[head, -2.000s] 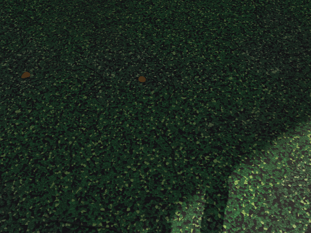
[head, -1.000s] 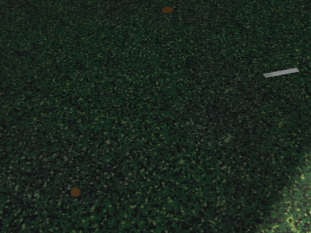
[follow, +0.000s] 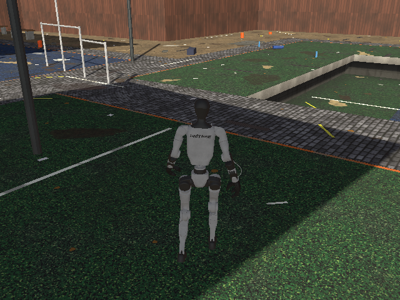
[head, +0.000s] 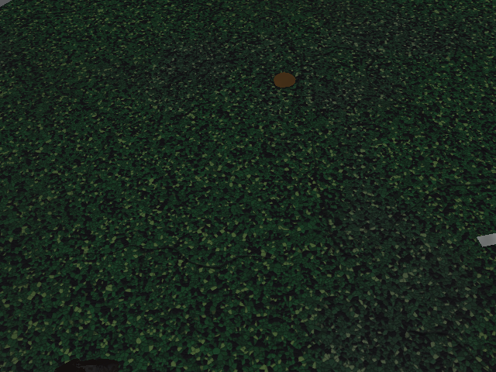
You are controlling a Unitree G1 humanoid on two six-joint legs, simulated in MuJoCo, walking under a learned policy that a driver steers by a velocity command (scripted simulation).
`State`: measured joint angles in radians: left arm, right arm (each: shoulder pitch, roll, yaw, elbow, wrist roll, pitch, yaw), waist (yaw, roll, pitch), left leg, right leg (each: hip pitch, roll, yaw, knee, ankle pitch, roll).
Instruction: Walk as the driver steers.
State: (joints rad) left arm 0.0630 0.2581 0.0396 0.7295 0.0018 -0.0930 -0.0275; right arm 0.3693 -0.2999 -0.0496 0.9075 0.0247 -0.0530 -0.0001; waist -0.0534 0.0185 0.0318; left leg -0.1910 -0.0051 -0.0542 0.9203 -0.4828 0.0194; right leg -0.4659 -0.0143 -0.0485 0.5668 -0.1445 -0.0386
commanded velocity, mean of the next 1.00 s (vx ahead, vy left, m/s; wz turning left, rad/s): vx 0.50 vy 0.00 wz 0.50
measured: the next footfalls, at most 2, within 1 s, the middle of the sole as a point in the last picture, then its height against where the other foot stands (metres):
left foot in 0.48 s outside the picture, level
right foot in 0.96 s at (219, 277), level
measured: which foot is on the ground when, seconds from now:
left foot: up 0.00-0.46, down 0.48-0.98, up 1.00-1.00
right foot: down 0.00-0.48, up 0.50-0.94, down 0.96-1.00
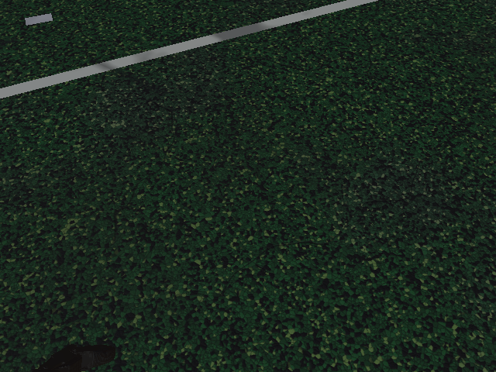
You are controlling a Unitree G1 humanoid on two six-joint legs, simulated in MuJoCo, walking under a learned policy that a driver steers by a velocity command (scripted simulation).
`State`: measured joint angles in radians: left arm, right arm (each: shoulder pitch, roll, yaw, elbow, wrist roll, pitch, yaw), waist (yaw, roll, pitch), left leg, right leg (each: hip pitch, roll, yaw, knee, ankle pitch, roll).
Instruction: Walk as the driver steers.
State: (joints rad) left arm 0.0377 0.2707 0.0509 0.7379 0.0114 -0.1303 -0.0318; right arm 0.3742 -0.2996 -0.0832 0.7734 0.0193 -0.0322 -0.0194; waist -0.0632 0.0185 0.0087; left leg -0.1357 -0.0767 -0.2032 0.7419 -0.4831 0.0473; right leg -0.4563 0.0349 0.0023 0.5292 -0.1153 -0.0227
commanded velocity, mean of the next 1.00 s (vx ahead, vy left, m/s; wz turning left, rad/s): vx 0.35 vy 0.00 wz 0.07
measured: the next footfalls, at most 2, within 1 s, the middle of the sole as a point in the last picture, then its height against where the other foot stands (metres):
left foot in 0.46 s outside the picture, level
right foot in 0.88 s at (274, 345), level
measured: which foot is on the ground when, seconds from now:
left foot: up 0.00-0.44, down 0.46-1.00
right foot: down 0.00-0.48, up 0.50-0.86, down 0.88-1.00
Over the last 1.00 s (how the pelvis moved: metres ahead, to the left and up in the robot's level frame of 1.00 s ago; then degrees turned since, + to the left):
0.55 0.12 0.00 32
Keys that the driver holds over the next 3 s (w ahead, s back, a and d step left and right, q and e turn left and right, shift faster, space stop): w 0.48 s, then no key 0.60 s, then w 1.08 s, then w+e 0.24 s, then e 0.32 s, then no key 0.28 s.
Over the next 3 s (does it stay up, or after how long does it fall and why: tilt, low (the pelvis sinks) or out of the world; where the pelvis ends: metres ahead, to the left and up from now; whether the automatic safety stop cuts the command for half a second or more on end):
stays up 1.18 0.02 0.02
